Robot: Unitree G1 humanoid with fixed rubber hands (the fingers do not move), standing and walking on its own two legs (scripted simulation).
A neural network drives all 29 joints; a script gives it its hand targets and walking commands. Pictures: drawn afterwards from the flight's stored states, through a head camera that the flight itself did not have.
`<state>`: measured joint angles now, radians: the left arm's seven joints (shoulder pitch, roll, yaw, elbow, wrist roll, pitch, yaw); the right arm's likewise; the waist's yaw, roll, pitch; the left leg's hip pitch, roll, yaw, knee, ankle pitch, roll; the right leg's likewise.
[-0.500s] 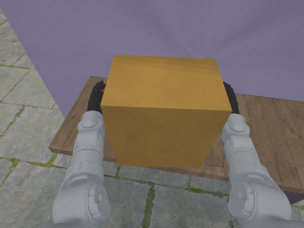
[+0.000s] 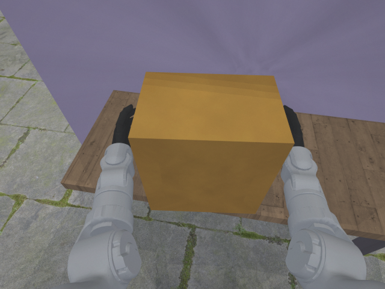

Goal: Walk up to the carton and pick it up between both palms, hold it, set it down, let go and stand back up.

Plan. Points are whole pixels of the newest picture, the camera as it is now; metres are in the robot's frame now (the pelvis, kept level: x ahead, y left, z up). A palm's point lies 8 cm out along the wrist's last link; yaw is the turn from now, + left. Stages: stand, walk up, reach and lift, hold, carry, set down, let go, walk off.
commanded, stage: set down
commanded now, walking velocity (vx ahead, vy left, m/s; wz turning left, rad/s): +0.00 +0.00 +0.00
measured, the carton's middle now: (205, 149) +0.42 +0.01 +0.02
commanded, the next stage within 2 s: none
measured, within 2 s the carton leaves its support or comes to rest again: rests again in 0.10 s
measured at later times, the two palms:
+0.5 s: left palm (124, 145) +0.40 +0.19 +0.06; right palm (288, 145) +0.41 -0.17 +0.06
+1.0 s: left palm (124, 145) +0.40 +0.19 +0.06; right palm (288, 146) +0.41 -0.17 +0.06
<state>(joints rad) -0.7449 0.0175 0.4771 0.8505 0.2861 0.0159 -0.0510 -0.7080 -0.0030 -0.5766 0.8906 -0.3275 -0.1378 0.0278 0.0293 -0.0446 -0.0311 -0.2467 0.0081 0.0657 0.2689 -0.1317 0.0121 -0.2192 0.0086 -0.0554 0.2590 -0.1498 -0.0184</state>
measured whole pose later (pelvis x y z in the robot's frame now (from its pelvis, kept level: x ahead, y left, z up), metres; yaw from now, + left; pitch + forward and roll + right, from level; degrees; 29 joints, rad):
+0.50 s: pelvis +0.01 +0.00 +0.00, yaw +0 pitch +8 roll +0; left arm -0.72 0.03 0.48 0.91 0.27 -0.11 -0.04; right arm -0.69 -0.02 -0.54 0.93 -0.31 -0.24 0.01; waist 0.03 -0.02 -0.04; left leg -0.29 0.01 0.06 0.29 -0.15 0.01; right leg -0.25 0.01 -0.07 0.27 -0.16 -0.02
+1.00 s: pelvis +0.00 +0.00 +0.00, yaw +0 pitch +8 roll +0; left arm -0.74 0.01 0.52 0.90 0.32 -0.11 -0.06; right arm -0.69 0.00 -0.58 0.90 -0.34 -0.23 0.03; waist 0.03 -0.03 -0.02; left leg -0.28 0.01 0.08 0.29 -0.15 0.01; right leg -0.25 0.00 -0.07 0.28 -0.16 -0.02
